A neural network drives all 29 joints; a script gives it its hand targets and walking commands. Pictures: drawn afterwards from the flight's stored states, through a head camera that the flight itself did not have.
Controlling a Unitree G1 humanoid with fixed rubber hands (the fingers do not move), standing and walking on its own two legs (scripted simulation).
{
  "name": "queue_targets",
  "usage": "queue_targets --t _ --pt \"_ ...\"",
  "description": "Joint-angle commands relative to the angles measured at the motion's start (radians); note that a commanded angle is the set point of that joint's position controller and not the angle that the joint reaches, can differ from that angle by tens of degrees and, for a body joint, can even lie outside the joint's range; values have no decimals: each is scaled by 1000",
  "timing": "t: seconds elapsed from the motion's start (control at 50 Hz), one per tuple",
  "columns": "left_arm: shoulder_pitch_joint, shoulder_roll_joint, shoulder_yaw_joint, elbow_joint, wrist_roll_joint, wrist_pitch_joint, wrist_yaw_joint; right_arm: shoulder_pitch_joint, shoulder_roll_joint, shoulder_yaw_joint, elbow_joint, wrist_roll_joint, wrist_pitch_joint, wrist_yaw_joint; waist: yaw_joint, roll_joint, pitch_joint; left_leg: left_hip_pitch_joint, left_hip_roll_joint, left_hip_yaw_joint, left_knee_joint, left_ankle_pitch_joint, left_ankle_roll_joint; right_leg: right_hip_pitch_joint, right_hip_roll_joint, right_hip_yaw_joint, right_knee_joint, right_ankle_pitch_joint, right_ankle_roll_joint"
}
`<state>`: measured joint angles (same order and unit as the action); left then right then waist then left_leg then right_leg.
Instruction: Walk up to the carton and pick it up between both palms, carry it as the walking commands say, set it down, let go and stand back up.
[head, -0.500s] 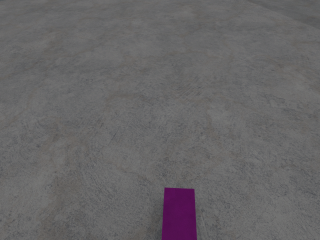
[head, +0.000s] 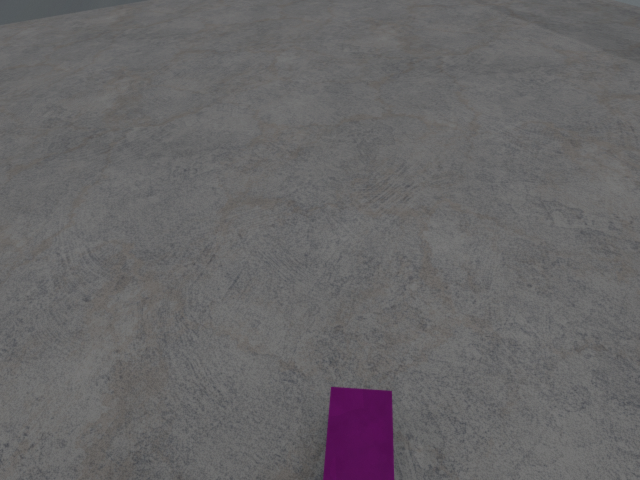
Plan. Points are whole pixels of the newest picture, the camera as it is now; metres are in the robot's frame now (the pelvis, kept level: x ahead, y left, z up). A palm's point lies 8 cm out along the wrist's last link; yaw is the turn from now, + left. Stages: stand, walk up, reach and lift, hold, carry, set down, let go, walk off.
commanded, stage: stand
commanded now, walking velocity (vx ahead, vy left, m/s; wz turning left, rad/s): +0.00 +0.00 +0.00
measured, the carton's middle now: (359, 450) +0.37 -0.02 -0.66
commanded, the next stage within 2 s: reach and lift in 0.40 s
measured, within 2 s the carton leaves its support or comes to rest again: neither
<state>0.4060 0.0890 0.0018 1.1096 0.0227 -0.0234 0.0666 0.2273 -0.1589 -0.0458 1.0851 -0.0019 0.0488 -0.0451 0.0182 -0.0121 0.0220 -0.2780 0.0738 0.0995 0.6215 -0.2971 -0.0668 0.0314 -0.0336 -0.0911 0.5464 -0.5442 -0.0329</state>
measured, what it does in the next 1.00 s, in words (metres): shifts its weight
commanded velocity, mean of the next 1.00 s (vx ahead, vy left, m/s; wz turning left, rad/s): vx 0.00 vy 0.00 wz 0.00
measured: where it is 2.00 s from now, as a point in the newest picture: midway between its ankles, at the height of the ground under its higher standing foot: outside the picture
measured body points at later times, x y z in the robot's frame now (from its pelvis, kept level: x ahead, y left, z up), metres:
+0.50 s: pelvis -0.02 +0.00 -0.02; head +0.01 -0.01 +0.43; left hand +0.03 +0.23 -0.16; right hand +0.05 -0.23 -0.17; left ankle +0.02 +0.17 -0.72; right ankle -0.15 -0.07 -0.72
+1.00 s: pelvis -0.11 +0.03 -0.05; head +0.11 -0.02 +0.34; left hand +0.15 +0.21 -0.20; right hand +0.11 -0.20 -0.21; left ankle +0.03 +0.19 -0.72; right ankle -0.15 -0.08 -0.72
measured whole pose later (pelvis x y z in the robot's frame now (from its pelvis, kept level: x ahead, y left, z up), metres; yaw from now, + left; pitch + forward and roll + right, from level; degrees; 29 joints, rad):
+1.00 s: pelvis -0.11 +0.03 -0.05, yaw -11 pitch +31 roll +2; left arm -0.15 0.10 0.17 0.53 0.02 0.28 0.01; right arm -0.13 -0.12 -0.05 0.43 0.00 0.32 -0.09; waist 0.07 -0.04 -0.03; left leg -1.15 0.05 -0.07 0.76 -0.15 -0.06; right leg -1.06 0.06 0.11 0.98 -0.46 -0.01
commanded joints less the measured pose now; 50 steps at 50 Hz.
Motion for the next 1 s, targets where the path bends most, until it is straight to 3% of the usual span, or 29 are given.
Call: queue_targets --t 0.0,0.08,0.16,0.22,0.28,0.32,0.34,0.38,0.4,0.42,0.44,0.46,0.48,0.52,0.54,0.56,0.58,0.6,0.62,0.64,0.66,0.68,0.72,0.76,0.8,0.86,0.88,0.92,0.98 --pt "136 143 27 -34 2 -11 11 69 -99 -19 -49 0 -9 -7 -14 -80 96 103 28 46 13 421 70 -213 -118 29 -79 1119 33" --pt "131 175 38 -53 -1 -10 10 99 -116 -18 -51 -3 -13 -11 -24 -86 53 122 20 75 13 472 79 -187 -115 0 -22 1219 25" --pt "120 161 35 -70 0 -1 4 93 -120 -18 -63 -5 -12 -11 -25 -6 78 122 38 64 14 505 92 -225 -109 -2 -27 1040 28" --pt "126 154 32 -73 1 3 2 55 -103 -12 -77 -8 -8 -9 -4 -81 109 58 41 48 2 381 82 -218 -115 15 -100 936 14" --pt "113 184 30 -71 1 -1 2 37 -124 -13 -83 -6 -9 -6 -3 -63 130 48 33 71 0 325 74 -211 -134 22 -90 1045 7" --pt "123 178 35 -70 -2 -4 2 85 -116 -11 -75 -8 -20 -6 -14 -59 97 93 45 62 -5 467 79 -209 -109 -15 -56 1045 8" --pt "118 189 35 -75 -2 -9 2 90 -138 -15 -75 -10 -23 -5 -16 -26 87 105 50 65 9 483 88 -213 -112 -7 -49 1051 15" --pt "112 184 36 -73 -4 -13 1 87 -132 -12 -74 -8 -22 -6 -12 -37 65 120 56 58 2 482 97 -214 -108 -5 -57 1021 24" --pt "-239 171 -55 -424 -56 14 5 -264 -85 46 -424 43 -48 -17 -39 -90 -31 -176 -46 -72 47 209 172 -803 -58 85 -4 370 70" --pt "-590 247 -47 -698 -80 59 22 -615 -127 84 -550 62 -30 -32 -29 -13 -75 -129 -64 -25 71 220 141 -807 -32 66 -4 271 33" --pt "-737 285 -43 -616 -95 102 37 -608 -140 95 -489 92 21 -40 4 -116 -82 -122 -58 -40 122 307 184 -810 -42 87 23 415 69" --pt "-664 255 -43 -648 -98 156 53 -481 -161 47 -468 60 73 -44 -5 -77 -121 -168 -67 -49 113 356 150 -842 -36 66 44 484 57" --pt "-604 253 -32 -636 -106 225 63 -466 -175 71 -514 84 128 -51 24 -137 -210 -116 -66 -55 108 347 175 -805 -26 55 47 493 45" --pt "-461 287 -21 -548 -138 361 54 -363 -175 49 -499 67 253 -54 52 -66 -347 -96 -80 -105 126 493 174 -740 -6 110 100 616 36" --pt "-401 289 1 -517 -160 429 47 -306 -147 35 -503 67 313 -62 48 -29 -455 -28 -96 -128 161 699 179 -724 7 134 122 773 37" --pt "-304 247 -3 -423 -171 465 40 -230 -129 21 -462 46 355 -68 41 2 -481 9 -105 -134 180 798 175 -760 4 177 132 879 32" --pt "-221 202 -4 -375 -186 493 21 -140 -111 1 -410 18 384 -65 29 -33 -460 57 -101 -172 184 935 198 -836 -4 219 129 908 38" --pt "-207 122 -16 -395 -186 506 0 -93 -75 -32 -393 12 393 -56 21 40 -454 157 -76 -209 172 1025 221 -949 -8 224 101 796 36" --pt "-204 61 -25 -430 -191 490 -17 -68 -74 -57 -392 -13 375 -45 6 58 -472 313 -48 -252 157 1131 232 -1116 1 203 74 660 32" --pt "-214 25 -44 -441 -162 467 -22 -60 -62 -56 -370 -30 352 -39 -3 130 -487 323 -45 -259 139 1091 199 -1130 14 189 60 541 2" --pt "-231 34 -8 -481 -129 434 -21 -63 -78 -65 -376 -42 315 -22 -7 163 -509 326 -60 -250 143 1091 172 -1164 27 169 37 530 2" --pt "-247 48 31 -478 -83 412 -16 -63 -74 -43 -369 -59 293 1 0 158 -508 251 -90 -226 120 948 138 -1106 36 143 36 547 6" --pt "-318 107 101 -511 -32 367 -12 -140 -43 -35 -474 -81 264 8 30 44 -547 22 -141 -154 86 739 124 -907 48 138 73 674 36" --pt "-380 132 172 -550 -15 296 -17 -228 3 -41 -576 -92 220 -3 49 -157 -589 -231 -160 -111 74 629 154 -751 24 189 146 975 95" --pt "-441 178 247 -630 -4 220 -41 -313 23 -47 -687 -90 180 -21 114 -299 -699 -381 -163 -74 74 598 169 -607 18 240 214 1177 143" --pt "-584 271 301 -736 22 158 -50 -551 -36 -53 -902 -57 134 -44 166 -274 -958 -445 -153 -73 121 587 147 -480 12 249 277 1150 139" --pt "-663 315 299 -841 29 156 -48 -650 -82 -52 -1007 -43 133 -53 163 -216 -1165 -411 -152 -56 168 582 117 -390 20 229 308 1123 126" --pt "-665 341 292 -838 41 216 -28 -670 -67 -2 -1025 -5 174 -63 180 -160 -1304 -319 -148 -30 225 575 75 -412 32 182 339 992 124" --pt "-700 243 226 -776 -35 306 -37 -683 -30 -12 -916 11 241 -60 143 -161 -1031 -397 -150 3 241 455 68 -590 58 144 309 718 117"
